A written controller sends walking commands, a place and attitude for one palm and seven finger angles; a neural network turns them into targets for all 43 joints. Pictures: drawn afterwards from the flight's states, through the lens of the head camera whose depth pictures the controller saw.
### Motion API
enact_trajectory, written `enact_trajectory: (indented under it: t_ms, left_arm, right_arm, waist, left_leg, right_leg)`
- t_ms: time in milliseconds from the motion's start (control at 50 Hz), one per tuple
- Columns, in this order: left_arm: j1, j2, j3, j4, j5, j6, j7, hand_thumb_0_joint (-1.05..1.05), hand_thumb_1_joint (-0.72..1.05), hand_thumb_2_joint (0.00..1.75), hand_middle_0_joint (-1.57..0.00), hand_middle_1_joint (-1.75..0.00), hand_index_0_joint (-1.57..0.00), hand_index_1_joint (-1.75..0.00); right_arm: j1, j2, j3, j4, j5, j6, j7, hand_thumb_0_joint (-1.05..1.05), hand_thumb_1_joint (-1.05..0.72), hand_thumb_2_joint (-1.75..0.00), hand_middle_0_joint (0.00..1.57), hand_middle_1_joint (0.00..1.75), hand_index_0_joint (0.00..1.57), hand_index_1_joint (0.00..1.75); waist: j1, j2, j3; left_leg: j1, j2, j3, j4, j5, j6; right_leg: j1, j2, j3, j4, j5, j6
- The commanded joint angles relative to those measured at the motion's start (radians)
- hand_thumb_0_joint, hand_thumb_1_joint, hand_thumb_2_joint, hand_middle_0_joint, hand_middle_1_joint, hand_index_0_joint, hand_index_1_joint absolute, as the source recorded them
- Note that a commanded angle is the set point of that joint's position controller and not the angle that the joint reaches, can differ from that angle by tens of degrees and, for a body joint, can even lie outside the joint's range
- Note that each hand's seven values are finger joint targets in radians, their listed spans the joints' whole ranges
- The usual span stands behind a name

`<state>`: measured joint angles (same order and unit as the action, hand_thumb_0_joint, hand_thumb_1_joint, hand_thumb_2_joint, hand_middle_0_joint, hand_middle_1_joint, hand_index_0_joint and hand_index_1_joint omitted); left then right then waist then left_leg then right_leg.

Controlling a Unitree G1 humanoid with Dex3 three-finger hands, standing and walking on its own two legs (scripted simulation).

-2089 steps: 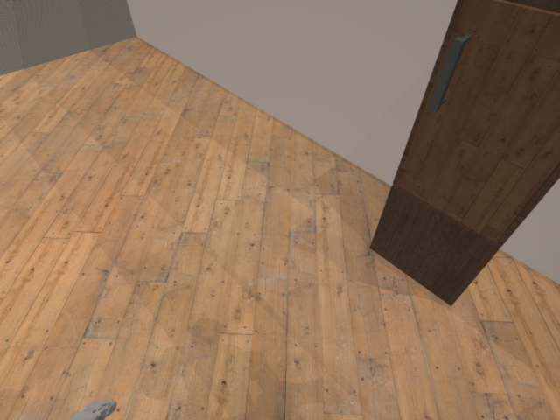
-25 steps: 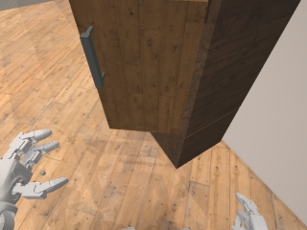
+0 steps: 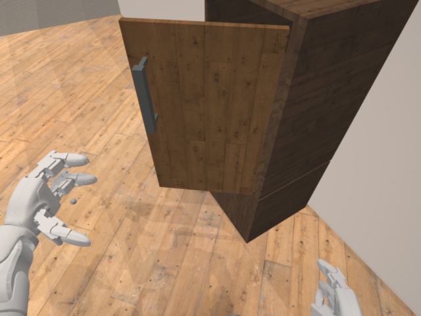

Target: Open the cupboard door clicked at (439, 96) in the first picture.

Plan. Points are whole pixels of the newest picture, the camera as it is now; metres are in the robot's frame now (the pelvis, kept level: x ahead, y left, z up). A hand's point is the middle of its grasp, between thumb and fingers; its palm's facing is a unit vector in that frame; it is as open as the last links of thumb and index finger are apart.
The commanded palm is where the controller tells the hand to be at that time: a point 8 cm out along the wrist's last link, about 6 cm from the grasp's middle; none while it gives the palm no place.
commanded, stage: raise the hand with hooked fingers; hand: left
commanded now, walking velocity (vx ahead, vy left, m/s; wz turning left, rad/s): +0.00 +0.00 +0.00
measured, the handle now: (148, 97) +0.57 +0.20 +0.11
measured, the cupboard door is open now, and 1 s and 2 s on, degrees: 53 53 53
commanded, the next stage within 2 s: move the hooked fingers beside the handle in 0.66 s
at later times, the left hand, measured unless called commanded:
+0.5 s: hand (73, 180) +0.30 +0.26 +0.13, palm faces +0.04 -1.00 -0.03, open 13.9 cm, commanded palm +0.27 +0.31 +0.13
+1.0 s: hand (81, 167) +0.33 +0.26 +0.13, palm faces +0.04 -1.00 -0.01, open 13.9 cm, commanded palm +0.31 +0.31 +0.13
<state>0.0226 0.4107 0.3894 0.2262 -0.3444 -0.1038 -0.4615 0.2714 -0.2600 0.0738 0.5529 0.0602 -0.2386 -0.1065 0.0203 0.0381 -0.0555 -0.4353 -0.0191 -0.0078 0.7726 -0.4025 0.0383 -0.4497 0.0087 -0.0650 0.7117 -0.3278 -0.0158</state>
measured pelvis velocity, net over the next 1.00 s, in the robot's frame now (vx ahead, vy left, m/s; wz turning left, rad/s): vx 0.00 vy -0.02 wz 0.00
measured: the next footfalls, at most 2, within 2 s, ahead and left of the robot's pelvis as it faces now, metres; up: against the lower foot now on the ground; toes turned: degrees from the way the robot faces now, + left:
none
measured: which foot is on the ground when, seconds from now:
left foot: down 0.00-1.00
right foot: down 0.00-1.00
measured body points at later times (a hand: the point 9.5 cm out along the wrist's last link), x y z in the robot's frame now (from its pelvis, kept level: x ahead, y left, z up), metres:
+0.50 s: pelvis +0.01 -0.01 +0.01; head +0.02 -0.01 +0.46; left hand +0.29 +0.32 +0.13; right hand +0.17 -0.25 -0.06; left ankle +0.00 +0.09 -0.71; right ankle +0.02 -0.11 -0.71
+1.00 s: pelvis +0.00 -0.02 +0.01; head +0.02 -0.02 +0.46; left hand +0.32 +0.32 +0.13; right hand +0.16 -0.26 -0.07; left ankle +0.00 +0.09 -0.71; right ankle +0.02 -0.11 -0.71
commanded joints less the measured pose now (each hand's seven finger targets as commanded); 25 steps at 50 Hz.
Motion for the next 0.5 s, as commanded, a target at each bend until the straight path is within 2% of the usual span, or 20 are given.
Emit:
enact_trajectory:
  t_ms: [0, 60, 100, 140, 160, 200, 260, 300, 480]
  left_arm:
    - [-0.292, 0.311, 0.161, -0.203, -0.039, -0.093, 0.019, 0.00, -0.50, 0.30, -0.30, -1.20, -0.30, -1.20]
    - [-0.321, 0.284, 0.129, -0.100, -0.034, -0.042, -0.006, 0.00, -0.50, 0.30, -0.30, -1.20, -0.30, -1.20]
    - [-0.365, 0.280, 0.103, -0.057, -0.027, -0.004, -0.025, 0.00, -0.50, 0.30, -0.30, -1.20, -0.30, -1.20]
    - [-0.421, 0.304, 0.100, -0.069, -0.016, 0.018, -0.037, 0.00, -0.50, 0.30, -0.30, -1.20, -0.30, -1.20]
    - [-0.413, 0.297, 0.095, -0.079, -0.013, 0.020, -0.040, 0.00, -0.50, 0.30, -0.30, -1.20, -0.30, -1.20]
    - [-0.365, 0.291, 0.102, -0.072, -0.022, 0.018, -0.043, 0.00, -0.50, 0.30, -0.30, -1.20, -0.30, -1.20]
    - [-0.329, 0.304, 0.141, -0.086, -0.035, -0.012, -0.038, 0.00, -0.50, 0.30, -0.30, -1.20, -0.30, -1.20]
    - [-0.340, 0.331, 0.170, -0.106, -0.040, -0.029, -0.027, 0.00, -0.50, 0.30, -0.30, -1.20, -0.30, -1.20]
    - [-0.396, 0.295, 0.121, -0.130, -0.013, -0.047, -0.011, 0.00, -0.50, 0.30, -0.30, -1.20, -0.30, -1.20]
  right_arm:
    - [-0.058, -0.143, -0.062, -0.138, -0.001, -0.058, -0.011, 0.00, -0.90, -0.90, 0.20, 0.30, 0.20, 0.30]
    - [-0.062, -0.147, -0.061, -0.124, 0.008, -0.047, -0.019, 0.00, -0.90, -0.90, 0.20, 0.30, 0.20, 0.30]
    - [-0.064, -0.153, -0.060, -0.127, 0.014, -0.040, -0.024, 0.00, -0.90, -0.90, 0.20, 0.30, 0.20, 0.30]
    - [-0.066, -0.155, -0.061, -0.132, 0.016, -0.037, -0.026, 0.00, -0.90, -0.90, 0.20, 0.30, 0.20, 0.30]
    - [-0.062, -0.154, -0.063, -0.137, 0.013, -0.039, -0.025, 0.00, -0.90, -0.90, 0.20, 0.30, 0.20, 0.30]
    - [-0.055, -0.152, -0.062, -0.144, 0.008, -0.039, -0.018, 0.00, -0.90, -0.90, 0.20, 0.30, 0.20, 0.30]
    - [-0.056, -0.152, -0.067, -0.143, 0.005, -0.038, -0.008, 0.00, -0.90, -0.90, 0.20, 0.30, 0.20, 0.30]
    - [-0.059, -0.150, -0.067, -0.142, 0.000, -0.035, -0.003, 0.00, -0.90, -0.90, 0.20, 0.30, 0.20, 0.30]
    - [-0.057, -0.144, -0.072, -0.132, 0.004, -0.030, -0.014, 0.00, -0.90, -0.90, 0.20, 0.30, 0.20, 0.30]
  waist:
    - [0.010, 0.061, -0.184]
    - [-0.005, 0.069, -0.140]
    - [-0.006, 0.044, -0.113]
    - [-0.007, 0.075, -0.148]
    - [-0.005, 0.073, -0.174]
    - [0.006, 0.018, -0.184]
    - [0.014, 0.003, -0.205]
    - [0.025, 0.017, -0.204]
    - [-0.004, 0.079, -0.195]
  left_leg:
    - [0.099, 0.021, -0.065, -0.173, 0.266, -0.032]
    - [0.092, 0.021, -0.058, -0.194, 0.219, -0.028]
    - [0.086, 0.020, -0.060, -0.204, 0.203, -0.024]
    - [0.110, 0.019, -0.061, -0.210, 0.226, -0.023]
    - [0.128, 0.019, -0.062, -0.208, 0.262, -0.024]
    - [0.127, 0.018, -0.061, -0.202, 0.297, -0.024]
    - [0.127, 0.016, -0.051, -0.198, 0.324, -0.025]
    - [0.123, 0.013, -0.044, -0.195, 0.340, -0.028]
    - [0.140, 0.012, -0.027, -0.203, 0.300, -0.015]
  right_leg:
    - [0.113, 0.021, 0.010, -0.102, 0.152, -0.024]
    - [0.093, 0.012, 0.011, -0.125, 0.126, -0.018]
    - [0.103, 0.011, 0.015, -0.141, 0.113, -0.022]
    - [0.110, 0.008, 0.016, -0.144, 0.130, -0.020]
    - [0.122, 0.007, 0.013, -0.140, 0.159, -0.021]
    - [0.147, 0.012, 0.013, -0.140, 0.194, -0.023]
    - [0.158, 0.013, 0.016, -0.136, 0.231, -0.020]
    - [0.179, 0.013, 0.021, -0.133, 0.250, -0.024]
    - [0.160, 0.007, 0.035, -0.155, 0.229, -0.017]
